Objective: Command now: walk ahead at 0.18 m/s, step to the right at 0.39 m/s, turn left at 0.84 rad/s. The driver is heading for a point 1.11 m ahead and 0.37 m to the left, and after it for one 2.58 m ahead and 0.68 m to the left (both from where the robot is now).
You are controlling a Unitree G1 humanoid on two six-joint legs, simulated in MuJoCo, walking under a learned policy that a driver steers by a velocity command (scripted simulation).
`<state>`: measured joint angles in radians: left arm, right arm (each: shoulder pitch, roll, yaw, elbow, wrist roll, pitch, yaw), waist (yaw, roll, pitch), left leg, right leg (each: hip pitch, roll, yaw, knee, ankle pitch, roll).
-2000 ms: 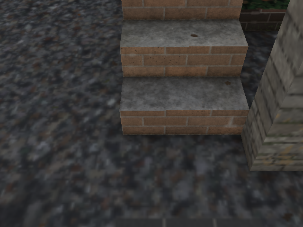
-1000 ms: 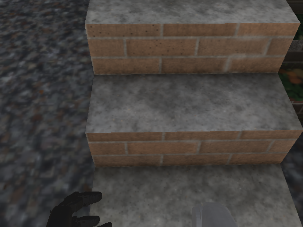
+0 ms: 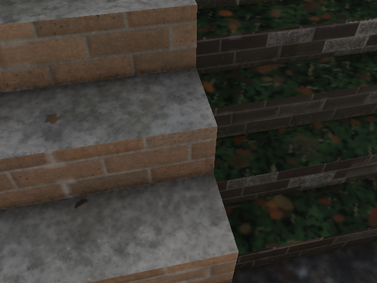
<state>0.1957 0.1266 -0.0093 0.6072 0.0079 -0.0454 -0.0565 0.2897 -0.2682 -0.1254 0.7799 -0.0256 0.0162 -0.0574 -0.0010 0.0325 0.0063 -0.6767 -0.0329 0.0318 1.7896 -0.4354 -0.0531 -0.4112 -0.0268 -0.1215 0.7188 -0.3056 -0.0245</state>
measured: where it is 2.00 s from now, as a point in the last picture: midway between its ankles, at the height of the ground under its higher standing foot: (109, 274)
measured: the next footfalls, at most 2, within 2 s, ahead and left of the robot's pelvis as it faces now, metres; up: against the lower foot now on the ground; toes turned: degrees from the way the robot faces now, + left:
left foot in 0.48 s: -0.03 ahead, +0.10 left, +0.00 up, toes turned +28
right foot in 0.80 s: +0.04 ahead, -0.01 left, +0.00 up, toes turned +41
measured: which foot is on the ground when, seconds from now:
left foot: up 0.00-0.46, down 0.48-0.76, up 0.78-1.00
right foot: down 0.00-0.48, up 0.50-0.78, down 0.80-1.00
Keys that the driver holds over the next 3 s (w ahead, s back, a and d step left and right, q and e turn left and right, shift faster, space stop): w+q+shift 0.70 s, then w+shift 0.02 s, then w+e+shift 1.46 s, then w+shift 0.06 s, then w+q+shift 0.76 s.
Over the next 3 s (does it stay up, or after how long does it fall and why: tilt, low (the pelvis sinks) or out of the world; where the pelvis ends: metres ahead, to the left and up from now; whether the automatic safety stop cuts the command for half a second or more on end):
stays up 0.57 0.21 0.44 its command is cut before an obstacle after 0.7 s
